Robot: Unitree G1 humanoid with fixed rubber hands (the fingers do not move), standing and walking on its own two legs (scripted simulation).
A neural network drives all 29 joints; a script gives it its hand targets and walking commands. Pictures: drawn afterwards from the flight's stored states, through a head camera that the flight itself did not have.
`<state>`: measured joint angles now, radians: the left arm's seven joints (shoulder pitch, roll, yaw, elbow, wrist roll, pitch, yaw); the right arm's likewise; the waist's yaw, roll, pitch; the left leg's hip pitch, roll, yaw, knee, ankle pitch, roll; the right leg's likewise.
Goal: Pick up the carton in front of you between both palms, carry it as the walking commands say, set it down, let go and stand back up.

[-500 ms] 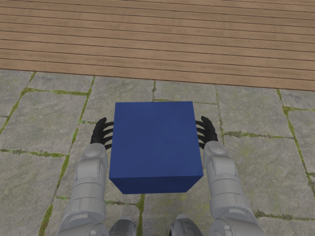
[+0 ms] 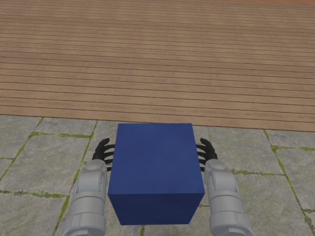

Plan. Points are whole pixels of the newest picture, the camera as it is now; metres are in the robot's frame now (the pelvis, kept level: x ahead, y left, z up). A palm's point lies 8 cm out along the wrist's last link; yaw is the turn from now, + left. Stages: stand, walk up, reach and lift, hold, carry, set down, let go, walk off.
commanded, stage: reach and lift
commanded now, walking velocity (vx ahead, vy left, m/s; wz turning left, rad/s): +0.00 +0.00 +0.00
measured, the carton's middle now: (155, 176) +0.30 +0.00 -0.05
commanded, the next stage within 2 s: hold in 0.84 s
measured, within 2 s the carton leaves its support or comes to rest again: neither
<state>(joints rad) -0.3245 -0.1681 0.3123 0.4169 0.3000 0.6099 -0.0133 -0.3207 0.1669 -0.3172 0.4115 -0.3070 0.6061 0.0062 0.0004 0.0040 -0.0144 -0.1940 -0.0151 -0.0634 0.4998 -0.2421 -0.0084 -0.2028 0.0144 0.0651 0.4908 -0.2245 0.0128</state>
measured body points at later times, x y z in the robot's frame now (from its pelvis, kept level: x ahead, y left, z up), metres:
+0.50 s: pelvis +0.01 +0.00 +0.01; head -0.01 +0.00 +0.46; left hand +0.32 +0.15 +0.03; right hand +0.32 -0.15 +0.03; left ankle +0.02 +0.13 -0.74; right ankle +0.03 -0.13 -0.74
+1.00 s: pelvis +0.01 +0.00 +0.01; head -0.02 +0.00 +0.46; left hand +0.31 +0.15 +0.05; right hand +0.31 -0.15 +0.05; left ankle +0.02 +0.13 -0.74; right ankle +0.03 -0.13 -0.74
